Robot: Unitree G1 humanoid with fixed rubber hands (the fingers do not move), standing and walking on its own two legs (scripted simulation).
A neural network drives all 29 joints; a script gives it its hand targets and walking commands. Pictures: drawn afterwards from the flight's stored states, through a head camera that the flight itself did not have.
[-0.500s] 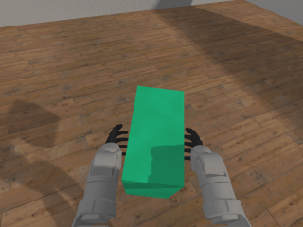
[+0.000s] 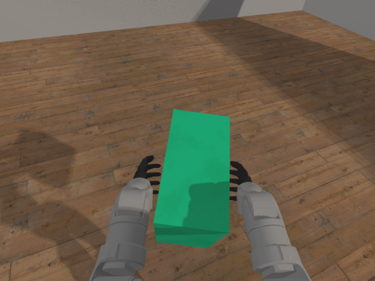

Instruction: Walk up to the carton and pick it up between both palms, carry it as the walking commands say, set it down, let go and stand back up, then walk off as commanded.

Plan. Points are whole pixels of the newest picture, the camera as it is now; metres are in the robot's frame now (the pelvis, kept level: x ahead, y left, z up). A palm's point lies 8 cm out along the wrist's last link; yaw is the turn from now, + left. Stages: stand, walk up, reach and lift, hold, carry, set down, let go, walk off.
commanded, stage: carry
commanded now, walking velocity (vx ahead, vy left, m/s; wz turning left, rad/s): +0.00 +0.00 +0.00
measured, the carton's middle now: (191, 182) +0.36 +0.00 -0.03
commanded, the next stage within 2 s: none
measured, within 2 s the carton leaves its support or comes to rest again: neither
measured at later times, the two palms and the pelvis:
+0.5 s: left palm (127, 207) +0.25 +0.14 +0.03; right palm (238, 217) +0.23 -0.10 +0.02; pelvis -0.06 +0.03 +0.00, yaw +0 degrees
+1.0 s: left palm (153, 209) +0.23 +0.08 +0.08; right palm (274, 215) +0.22 -0.15 +0.07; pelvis -0.08 -0.04 +0.00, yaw -1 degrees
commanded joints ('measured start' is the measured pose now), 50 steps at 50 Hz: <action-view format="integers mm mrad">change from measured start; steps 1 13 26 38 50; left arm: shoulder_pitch -466 -512 -490 -522 -544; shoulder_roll -1084 -1131 -1100 -1055 -1072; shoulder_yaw -433 -411 -569 -602 -563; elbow -64 10 -350 -465 -491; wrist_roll -247 -252 -418 -472 -496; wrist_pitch -55 -80 50 270 419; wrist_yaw -230 -241 -194 -192 -173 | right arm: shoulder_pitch -494 -477 -537 -482 -600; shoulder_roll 1066 1080 1065 1072 1130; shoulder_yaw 452 411 587 548 632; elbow -131 -49 -449 -422 -506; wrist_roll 245 221 414 407 526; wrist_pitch -88 -114 26 249 389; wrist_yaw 238 251 197 184 180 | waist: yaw -4 -31 -17 -1 30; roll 39 76 125 165 -5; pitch -305 -221 -343 -282 -373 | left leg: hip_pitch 145 107 212 57 -237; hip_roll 144 214 306 348 55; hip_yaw -107 -271 -331 -324 -20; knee -59 -273 -264 -255 252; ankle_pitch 484 128 253 5 -217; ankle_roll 50 87 83 87 -58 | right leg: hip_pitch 57 -108 -142 -180 153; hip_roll -171 -115 -118 -128 -369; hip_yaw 121 84 76 64 264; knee -62 -37 -34 -15 -119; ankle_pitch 410 14 27 -1 808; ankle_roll -17 0 14 7 -142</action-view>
